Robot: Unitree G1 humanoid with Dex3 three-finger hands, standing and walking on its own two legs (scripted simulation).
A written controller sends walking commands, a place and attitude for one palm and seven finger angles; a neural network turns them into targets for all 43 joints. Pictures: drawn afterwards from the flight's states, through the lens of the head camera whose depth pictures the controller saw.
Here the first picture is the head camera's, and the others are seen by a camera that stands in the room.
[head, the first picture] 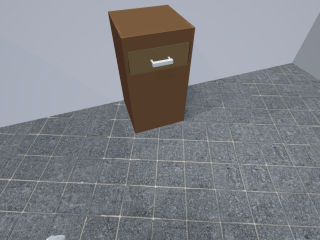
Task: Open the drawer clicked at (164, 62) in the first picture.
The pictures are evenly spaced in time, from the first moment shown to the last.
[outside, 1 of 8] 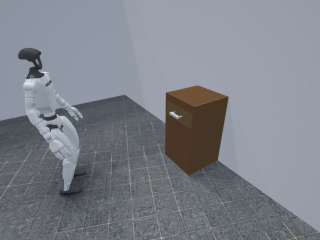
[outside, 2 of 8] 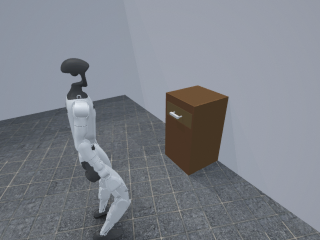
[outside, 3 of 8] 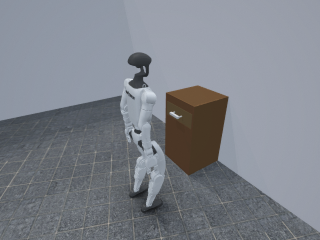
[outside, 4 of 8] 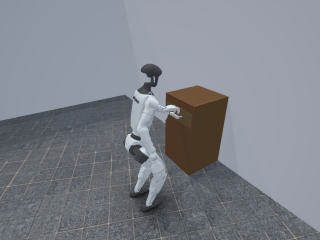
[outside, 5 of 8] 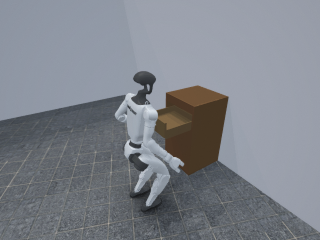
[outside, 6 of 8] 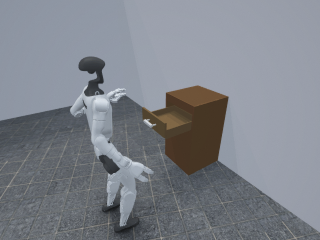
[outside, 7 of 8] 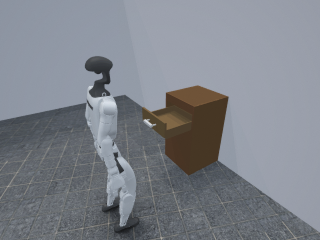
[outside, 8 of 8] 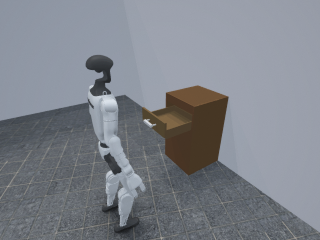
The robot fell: no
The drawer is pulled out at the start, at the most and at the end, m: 0.00 0.30 0.30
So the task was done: yes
